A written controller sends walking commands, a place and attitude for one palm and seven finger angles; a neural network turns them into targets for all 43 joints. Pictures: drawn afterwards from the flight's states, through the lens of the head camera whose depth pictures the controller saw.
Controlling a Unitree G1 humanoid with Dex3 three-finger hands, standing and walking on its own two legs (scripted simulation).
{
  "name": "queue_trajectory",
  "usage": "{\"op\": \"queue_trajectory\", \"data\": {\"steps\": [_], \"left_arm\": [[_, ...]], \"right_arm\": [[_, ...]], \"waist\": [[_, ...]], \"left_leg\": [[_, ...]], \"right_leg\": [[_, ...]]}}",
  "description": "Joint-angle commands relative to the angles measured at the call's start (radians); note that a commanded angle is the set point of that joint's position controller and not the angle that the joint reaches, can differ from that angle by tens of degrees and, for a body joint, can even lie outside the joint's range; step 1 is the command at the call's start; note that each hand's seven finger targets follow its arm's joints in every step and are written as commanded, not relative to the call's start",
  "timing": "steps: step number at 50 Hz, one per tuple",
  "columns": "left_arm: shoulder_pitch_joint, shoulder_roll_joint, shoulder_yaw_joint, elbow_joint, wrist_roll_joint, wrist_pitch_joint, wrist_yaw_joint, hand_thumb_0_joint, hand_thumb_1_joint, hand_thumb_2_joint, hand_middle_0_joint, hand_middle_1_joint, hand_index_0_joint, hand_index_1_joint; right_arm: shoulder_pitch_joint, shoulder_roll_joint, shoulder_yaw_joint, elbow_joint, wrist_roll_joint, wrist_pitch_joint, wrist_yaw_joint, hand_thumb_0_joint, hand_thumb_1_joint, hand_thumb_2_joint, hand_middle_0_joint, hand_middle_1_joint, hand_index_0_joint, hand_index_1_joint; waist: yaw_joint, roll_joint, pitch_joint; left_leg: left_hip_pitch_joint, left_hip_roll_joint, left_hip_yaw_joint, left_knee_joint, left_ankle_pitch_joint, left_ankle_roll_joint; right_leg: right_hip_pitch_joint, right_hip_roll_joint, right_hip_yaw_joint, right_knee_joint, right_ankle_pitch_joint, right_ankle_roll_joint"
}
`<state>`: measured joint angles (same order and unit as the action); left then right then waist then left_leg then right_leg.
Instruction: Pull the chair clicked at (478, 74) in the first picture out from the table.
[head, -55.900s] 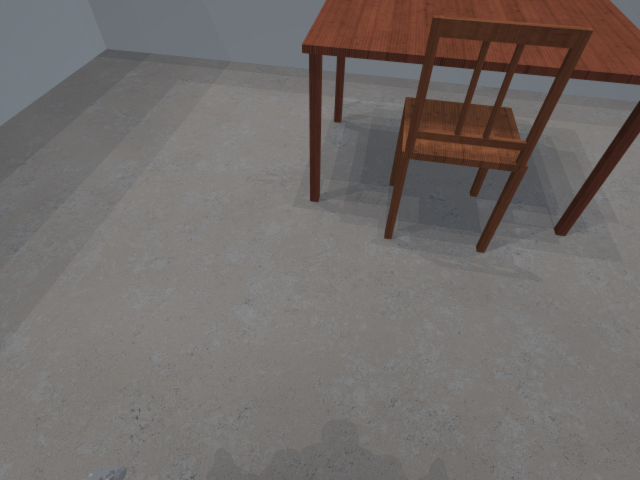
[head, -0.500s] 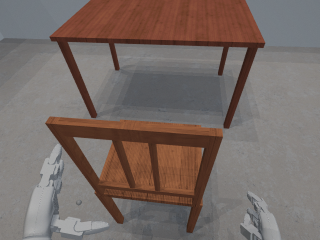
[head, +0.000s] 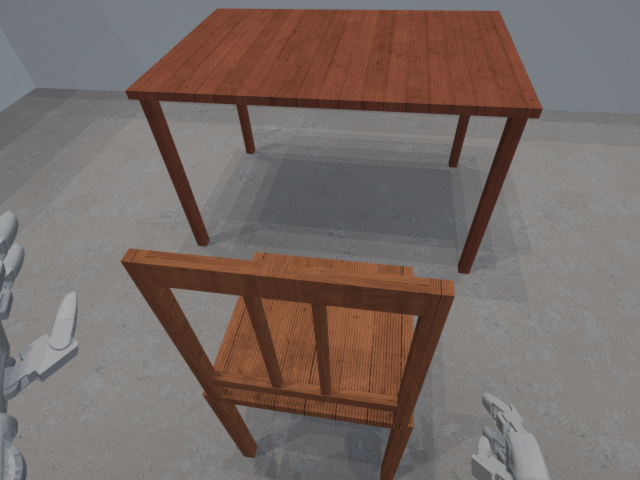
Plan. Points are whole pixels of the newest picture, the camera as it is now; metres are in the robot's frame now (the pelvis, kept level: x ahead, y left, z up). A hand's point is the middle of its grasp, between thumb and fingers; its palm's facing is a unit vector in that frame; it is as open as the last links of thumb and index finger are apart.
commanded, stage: draw the hand back to the body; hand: left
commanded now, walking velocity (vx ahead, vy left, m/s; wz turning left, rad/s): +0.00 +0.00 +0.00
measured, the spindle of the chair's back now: (266, 345) +0.32 +0.14 -0.08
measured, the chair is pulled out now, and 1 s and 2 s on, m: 0.60 0.60 0.60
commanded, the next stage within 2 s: step back with the hand held close in 0.36 s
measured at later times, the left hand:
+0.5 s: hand (65, 324) +0.20 +0.27 +0.17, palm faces +0.51 -0.76 -0.40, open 7.5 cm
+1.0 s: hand (69, 335) +0.19 +0.27 +0.16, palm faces +0.43 -0.75 -0.51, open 7.5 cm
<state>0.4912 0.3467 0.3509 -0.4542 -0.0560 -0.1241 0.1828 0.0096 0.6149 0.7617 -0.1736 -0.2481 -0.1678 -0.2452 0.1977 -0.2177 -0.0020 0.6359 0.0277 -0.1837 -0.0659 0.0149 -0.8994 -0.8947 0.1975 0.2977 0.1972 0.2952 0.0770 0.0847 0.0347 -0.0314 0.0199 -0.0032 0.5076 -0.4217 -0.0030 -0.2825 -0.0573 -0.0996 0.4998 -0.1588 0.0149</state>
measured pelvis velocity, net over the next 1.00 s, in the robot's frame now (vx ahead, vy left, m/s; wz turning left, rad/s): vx -0.02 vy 0.00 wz -0.02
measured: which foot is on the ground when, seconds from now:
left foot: down 0.00-1.00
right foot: down 0.00-1.00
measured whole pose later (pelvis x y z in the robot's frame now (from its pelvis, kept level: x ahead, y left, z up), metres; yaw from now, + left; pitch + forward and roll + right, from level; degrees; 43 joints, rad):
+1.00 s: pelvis -0.02 +0.00 -0.01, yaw -1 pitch +0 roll +0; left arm 0.56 0.40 0.44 -0.51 -0.05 -0.16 0.18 0.02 0.88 0.89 -0.22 -0.31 -0.21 -0.30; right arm 0.20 -0.20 -0.03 0.58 0.04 -0.04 -0.08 0.01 -0.90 -0.89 0.20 0.30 0.20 0.29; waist 0.00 0.04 0.05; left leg -0.17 0.01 0.02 0.61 -0.44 0.01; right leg -0.42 -0.07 -0.07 0.57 -0.15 0.02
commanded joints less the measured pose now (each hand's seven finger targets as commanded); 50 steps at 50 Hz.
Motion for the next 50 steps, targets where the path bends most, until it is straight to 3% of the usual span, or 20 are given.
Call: {"op": "queue_trajectory", "data": {"steps": [1, 4, 8, 10, 13, 16, 22, 24, 25, 26, 27, 29, 31, 33, 35, 39, 40, 45, 48, 50], "left_arm": [[-0.051, 0.134, 0.115, -0.158, -0.004, -0.076, 0.015, 0.0, 0.9, 0.9, -0.2, -0.3, -0.2, -0.3], [-0.042, 0.129, 0.104, -0.136, -0.009, -0.077, 0.008, 0.0, 0.9, 0.9, -0.2, -0.3, -0.2, -0.3], [-0.063, 0.17, 0.13, -0.192, -0.005, -0.088, 0.012, 0.0, 0.9, 0.9, -0.2, -0.3, -0.2, -0.3], [-0.068, 0.203, 0.157, -0.226, 0.0, -0.089, 0.016, 0.0, 0.9, 0.9, -0.2, -0.3, -0.2, -0.3], [-0.038, 0.182, 0.147, -0.218, 0.0, -0.086, 0.019, 0.0, 0.9, 0.9, -0.2, -0.3, -0.2, -0.3], [-0.061, 0.168, 0.133, -0.215, 0.002, -0.082, 0.016, 0.0, 0.9, 0.9, -0.2, -0.3, -0.2, -0.3], [-0.054, 0.16, 0.128, -0.182, -0.005, -0.074, 0.012, 0.0, 0.9, 0.9, -0.2, -0.3, -0.2, -0.3], [-0.079, 0.122, 0.082, -0.175, -0.004, -0.071, 0.005, 0.0, 0.9, 0.9, -0.2, -0.3, -0.2, -0.3], [-0.269, 0.296, 0.261, -0.228, -0.02, -0.121, 0.004, 0.0, 0.9, 0.9, -0.2, -0.3, -0.2, -0.3], [-0.252, 0.287, 0.25, -0.206, -0.01, -0.131, -0.002, 0.0, 0.9, 0.9, -0.2, -0.3, -0.2, -0.3], [-0.173, 0.235, 0.224, -0.147, -0.012, -0.123, -0.008, 0.0, 0.9, 0.9, -0.2, -0.3, -0.2, -0.3], [-0.082, 0.172, 0.166, -0.135, -0.004, -0.115, -0.017, 0.0, 0.9, 0.9, -0.2, -0.3, -0.2, -0.3], [-0.023, 0.156, 0.158, -0.144, 0.001, -0.11, -0.015, 0.0, 0.9, 0.9, -0.2, -0.3, -0.2, -0.3], [0.02, 0.168, 0.168, -0.173, 0.009, -0.103, -0.011, 0.0, 0.9, 0.9, -0.2, -0.3, -0.2, -0.3], [0.037, 0.211, 0.204, -0.215, 0.01, -0.101, -0.002, 0.0, 0.9, 0.9, -0.2, -0.3, -0.2, -0.3], [0.076, 0.233, 0.239, -0.262, 0.007, -0.104, 0.006, 0.0, 0.9, 0.9, -0.2, -0.3, -0.2, -0.3], [0.074, 0.256, 0.259, -0.275, 0.005, -0.105, 0.011, 0.0, 0.9, 0.9, -0.2, -0.3, -0.2, -0.3], [0.076, 0.224, 0.235, -0.246, -0.002, -0.099, 0.016, 0.0, 0.9, 0.9, -0.2, -0.3, -0.2, -0.3], [0.057, 0.205, 0.207, -0.23, 0.004, -0.092, 0.018, 0.0, 0.9, 0.9, -0.2, -0.3, -0.2, -0.3], [0.043, 0.23, 0.217, -0.232, 0.008, -0.092, 0.025, 0.0, 0.9, 0.9, -0.2, -0.3, -0.2, -0.3]], "right_arm": [[-0.123, -0.105, -0.043, -0.139, 0.002, -0.064, -0.004, 0.0, -0.9, -0.9, 0.2, 0.3, 0.2, 0.3], [-0.125, -0.117, -0.055, -0.138, 0.001, -0.05, 0.0, 0.0, -0.9, -0.9, 0.2, 0.3, 0.2, 0.3], [-0.132, -0.117, -0.056, -0.144, 0.001, -0.053, -0.002, 0.0, -0.9, -0.9, 0.2, 0.3, 0.2, 0.3], [-0.137, -0.115, -0.052, -0.142, -0.001, -0.06, -0.003, 0.0, -0.9, -0.9, 0.2, 0.3, 0.2, 0.3], [-0.128, -0.108, -0.051, -0.138, -0.002, -0.065, -0.005, 0.0, -0.9, -0.9, 0.2, 0.3, 0.2, 0.3], [-0.128, -0.105, -0.049, -0.134, 0.001, -0.064, -0.004, 0.0, -0.9, -0.9, 0.2, 0.3, 0.2, 0.3], [-0.129, -0.112, -0.054, -0.135, -0.001, -0.053, -0.004, 0.0, -0.9, -0.9, 0.2, 0.3, 0.2, 0.3], [-0.129, -0.111, -0.049, -0.137, -0.002, -0.05, -0.001, 0.0, -0.9, -0.9, 0.2, 0.3, 0.2, 0.3], [-0.088, -0.122, -0.039, -0.176, 0.009, -0.025, -0.003, 0.0, -0.9, -0.9, 0.2, 0.3, 0.2, 0.3], [-0.095, -0.112, -0.044, -0.153, 0.006, -0.011, -0.009, 0.0, -0.9, -0.9, 0.2, 0.3, 0.2, 0.3], [-0.098, -0.111, -0.047, -0.158, 0.006, 0.001, -0.012, 0.0, -0.9, -0.9, 0.2, 0.3, 0.2, 0.3], [-0.109, -0.123, -0.046, -0.171, 0.0, 0.024, -0.008, 0.0, -0.9, -0.9, 0.2, 0.3, 0.2, 0.3], [-0.117, -0.121, -0.047, -0.18, -0.002, 0.038, -0.006, 0.0, -0.9, -0.9, 0.2, 0.3, 0.2, 0.3], [-0.118, -0.123, -0.056, -0.192, -0.005, 0.059, -0.004, 0.0, -0.9, -0.9, 0.2, 0.3, 0.2, 0.3], [-0.129, -0.118, -0.062, -0.198, -0.001, 0.072, -0.006, 0.0, -0.9, -0.9, 0.2, 0.3, 0.2, 0.3], [-0.121, -0.1, -0.065, -0.217, 0.004, 0.091, -0.011, 0.0, -0.9, -0.9, 0.2, 0.3, 0.2, 0.3], [-0.128, -0.101, -0.069, -0.212, 0.008, 0.09, -0.014, 0.0, -0.9, -0.9, 0.2, 0.3, 0.2, 0.3], [-0.115, -0.104, -0.07, -0.208, 0.01, 0.089, -0.021, 0.0, -0.9, -0.9, 0.2, 0.3, 0.2, 0.3], [-0.09, -0.109, -0.065, -0.213, 0.008, 0.093, -0.022, 0.0, -0.9, -0.9, 0.2, 0.3, 0.2, 0.3], [-0.086, -0.114, -0.065, -0.212, 0.011, 0.093, -0.027, 0.0, -0.9, -0.9, 0.2, 0.3, 0.2, 0.3]], "waist": [[-0.01, -0.02, -0.057], [-0.012, -0.073, -0.061], [-0.007, -0.048, -0.099], [-0.004, 0.013, -0.11], [-0.004, -0.01, -0.122], [-0.01, 0.013, -0.098], [-0.011, -0.039, -0.087], [-0.018, -0.03, -0.076], [-0.051, 0.002, 0.018], [-0.046, -0.049, -0.019], [-0.05, -0.09, -0.036], [-0.057, -0.037, -0.074], [-0.059, -0.004, -0.108], [-0.062, -0.023, -0.146], [-0.066, -0.001, -0.176], [-0.067, -0.016, -0.2], [-0.07, 0.014, -0.204], [-0.076, 0.01, -0.157], [-0.078, -0.042, -0.136], [-0.081, -0.061, -0.134]], "left_leg": [[-0.23, 0.018, 0.001, -0.132, 0.355, -0.007], [-0.229, 0.021, 0.005, -0.133, 0.348, 0.002], [-0.221, 0.019, 0.001, -0.138, 0.34, 0.001], [-0.216, 0.016, -0.001, -0.135, 0.358, -0.005], [-0.199, 0.019, 0.001, -0.13, 0.406, -0.008], [-0.2, 0.02, 0.008, -0.132, 0.4, -0.01], [-0.2, 0.025, 0.002, -0.134, 0.397, -0.006], [-0.202, 0.022, 0.01, -0.131, 0.394, -0.003], [-0.235, 0.056, -0.003, -0.143, 0.245, 0.025], [-0.232, 0.062, -0.006, -0.144, 0.191, 0.03], [-0.212, 0.06, -0.003, -0.135, 0.191, 0.032], [-0.188, 0.077, -0.015, -0.139, 0.278, 0.037], [-0.189, 0.099, -0.024, -0.135, 0.393, 0.036], [-0.186, 0.108, -0.03, -0.102, 0.508, 0.028], [-0.189, 0.111, -0.034, -0.083, 0.564, 0.023], [-0.204, 0.124, -0.046, -0.05, 0.633, 0.017], [-0.203, 0.129, -0.051, -0.052, 0.634, 0.023], [-0.282, 0.134, -0.058, -0.041, 0.497, 0.032], [-0.349, 0.109, -0.047, -0.015, 0.304, 0.029], [-0.376, 0.087, -0.041, -0.015, 0.15, 0.033]], "right_leg": [[0.246, -0.008, 0.031, -0.05, 0.105, -0.041], [0.244, -0.008, 0.034, -0.048, 0.105, -0.038], [0.266, -0.008, 0.039, -0.047, 0.096, -0.039], [0.28, -0.008, 0.044, -0.047, 0.111, -0.043], [0.285, -0.01, 0.037, -0.049, 0.148, -0.043], [0.274, -0.009, 0.039, -0.056, 0.146, -0.043], [0.262, -0.006, 0.039, -0.048, 0.14, -0.041], [0.251, -0.01, 0.041, -0.05, 0.145, -0.04], [0.181, -0.05, 0.15, -0.072, 0.171, -0.03], [0.192, -0.069, 0.149, -0.084, 0.169, -0.035], [0.188, -0.074, 0.156, -0.088, 0.169, -0.034], [0.192, -0.074, 0.14, -0.056, 0.239, -0.03], [0.208, -0.069, 0.106, -0.021, 0.312, -0.021], [0.218, -0.075, 0.103, 0.002, 0.388, -0.023], [0.226, -0.086, 0.106, 0.023, 0.432, -0.025], [0.194, -0.086, 0.101, 0.072, 0.412, -0.028], [0.186, -0.084, 0.104, 0.084, 0.389, -0.027], [0.146, -0.074, 0.111, 0.103, 0.284, -0.027], [0.144, -0.091, 0.139, 0.081, 0.298, -0.034], [0.135, -0.109, 0.175, 0.045, 0.239, -0.04]]}}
